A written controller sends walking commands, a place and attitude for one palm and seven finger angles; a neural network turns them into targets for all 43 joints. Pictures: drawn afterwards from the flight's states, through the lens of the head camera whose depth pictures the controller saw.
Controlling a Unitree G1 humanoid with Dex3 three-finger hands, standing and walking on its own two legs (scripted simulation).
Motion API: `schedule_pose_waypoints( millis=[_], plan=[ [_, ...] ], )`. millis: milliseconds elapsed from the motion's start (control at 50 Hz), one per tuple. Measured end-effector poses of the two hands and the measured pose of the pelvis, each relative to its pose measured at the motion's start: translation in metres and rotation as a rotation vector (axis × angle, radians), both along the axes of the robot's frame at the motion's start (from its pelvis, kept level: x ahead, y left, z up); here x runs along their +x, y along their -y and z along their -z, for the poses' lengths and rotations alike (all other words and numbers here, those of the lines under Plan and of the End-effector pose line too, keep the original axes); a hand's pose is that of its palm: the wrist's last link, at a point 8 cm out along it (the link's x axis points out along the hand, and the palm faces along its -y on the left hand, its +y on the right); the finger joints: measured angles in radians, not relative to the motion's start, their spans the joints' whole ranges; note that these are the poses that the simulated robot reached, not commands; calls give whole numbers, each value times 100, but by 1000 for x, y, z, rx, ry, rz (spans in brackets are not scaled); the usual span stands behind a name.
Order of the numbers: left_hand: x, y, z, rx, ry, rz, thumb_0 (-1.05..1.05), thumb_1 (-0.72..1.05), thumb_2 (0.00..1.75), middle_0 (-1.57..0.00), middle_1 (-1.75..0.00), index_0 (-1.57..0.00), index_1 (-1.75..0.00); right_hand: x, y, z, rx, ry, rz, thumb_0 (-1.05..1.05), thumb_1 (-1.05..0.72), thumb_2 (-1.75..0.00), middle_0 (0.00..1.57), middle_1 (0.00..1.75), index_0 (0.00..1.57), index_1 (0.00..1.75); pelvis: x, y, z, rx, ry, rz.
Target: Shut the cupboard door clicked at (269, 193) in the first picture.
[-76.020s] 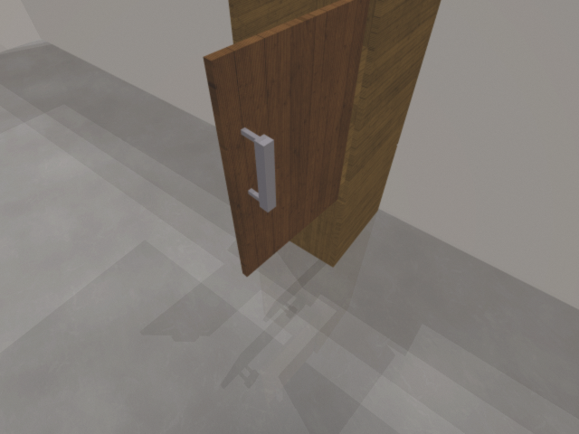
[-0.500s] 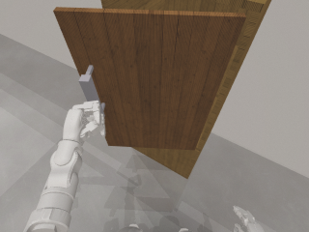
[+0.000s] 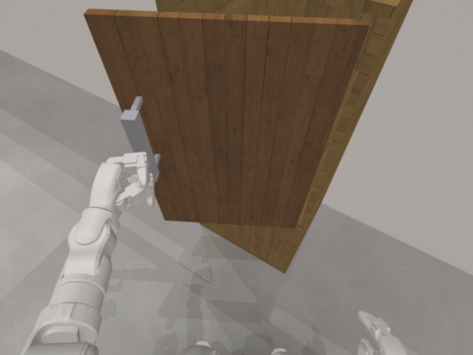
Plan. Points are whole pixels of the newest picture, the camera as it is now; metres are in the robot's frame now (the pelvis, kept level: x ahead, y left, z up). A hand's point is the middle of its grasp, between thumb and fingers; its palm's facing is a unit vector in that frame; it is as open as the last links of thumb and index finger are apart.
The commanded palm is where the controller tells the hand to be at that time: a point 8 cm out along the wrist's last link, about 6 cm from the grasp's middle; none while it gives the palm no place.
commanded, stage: push the door shut along its arc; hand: left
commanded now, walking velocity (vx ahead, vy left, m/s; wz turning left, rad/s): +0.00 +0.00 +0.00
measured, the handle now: (145, 141) +0.48 +0.20 +0.07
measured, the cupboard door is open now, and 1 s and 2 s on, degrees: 28 14 8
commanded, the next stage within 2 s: pull the fist back off the door in 1.48 s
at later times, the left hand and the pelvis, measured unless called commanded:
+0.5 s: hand (153, 160) +0.43 +0.17 +0.07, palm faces -0.18 -0.98 -0.02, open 3.1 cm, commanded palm +0.43 +0.21 +0.07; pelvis +0.00 +0.01 -0.01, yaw +0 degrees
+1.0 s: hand (185, 136) +0.49 +0.12 +0.08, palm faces -0.33 -0.94 -0.02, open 3.1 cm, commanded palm +0.50 +0.16 +0.07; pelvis -0.01 +0.02 -0.03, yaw +0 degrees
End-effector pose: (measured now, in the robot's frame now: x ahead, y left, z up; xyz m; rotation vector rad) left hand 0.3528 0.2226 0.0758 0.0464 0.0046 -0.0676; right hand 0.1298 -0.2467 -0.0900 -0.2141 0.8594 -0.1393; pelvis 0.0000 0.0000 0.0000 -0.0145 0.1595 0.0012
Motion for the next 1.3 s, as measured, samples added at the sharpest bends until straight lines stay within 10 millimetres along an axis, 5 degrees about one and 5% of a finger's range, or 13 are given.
schedule_pose_waypoints(
  millis=[160, 600, 1120, 1300],
  plan=[
    [33, -4, -4, -17, 14, 39, 2, 90, 91, -130, -150, -130, -150, -18, 7, 6, -25, -58, 24, 1, -91, -89, 20, 30, 20, 30, -2, 0, 4, -6, -30, -1],
    [78, -3, -1, -14, -18, 136, 1, 90, 91, -131, -150, -134, -150, -71, 4, 24, -49, -229, 76, 1, -91, -89, 20, 30, 20, 30, -6, -14, 14, -27, -93, -15],
    [161, 61, -9, -29, -32, 296, 1, 90, 90, -130, -150, -130, -150, -128, 5, 33, -56, -366, 179, 0, -91, -89, 20, 30, 20, 30, 0, -17, 27, -31, -193, 15],
    [176, 68, -7, -18, -64, 313, -1, 88, 91, -130, -150, -129, -150, -144, 6, 36, -31, -435, 221, 0, -91, -89, 20, 30, 20, 30, 9, -9, 27, -22, -208, 33]
  ],
)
